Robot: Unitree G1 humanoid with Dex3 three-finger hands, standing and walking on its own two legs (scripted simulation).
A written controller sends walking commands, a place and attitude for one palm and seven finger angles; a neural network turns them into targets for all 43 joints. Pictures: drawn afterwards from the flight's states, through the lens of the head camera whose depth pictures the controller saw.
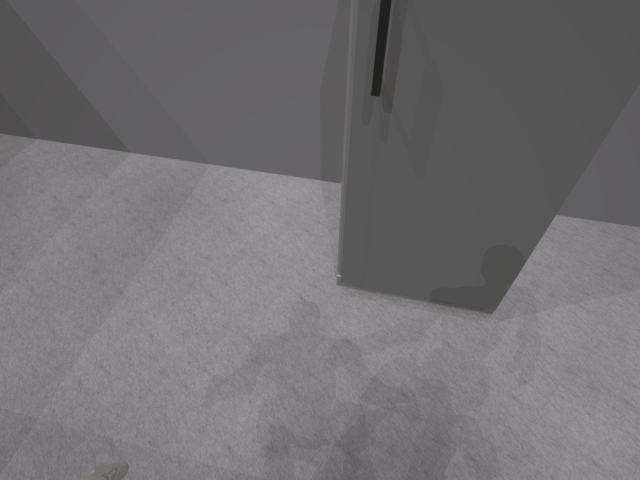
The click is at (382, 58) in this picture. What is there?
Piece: fridge door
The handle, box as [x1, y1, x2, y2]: [371, 0, 391, 95]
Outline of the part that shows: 391,0 381,0 371,95 379,95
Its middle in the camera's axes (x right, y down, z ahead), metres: +0.12 -0.39 +0.72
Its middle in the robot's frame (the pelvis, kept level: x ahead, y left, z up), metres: +0.83 -0.07 +0.20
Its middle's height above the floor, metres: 0.97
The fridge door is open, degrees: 0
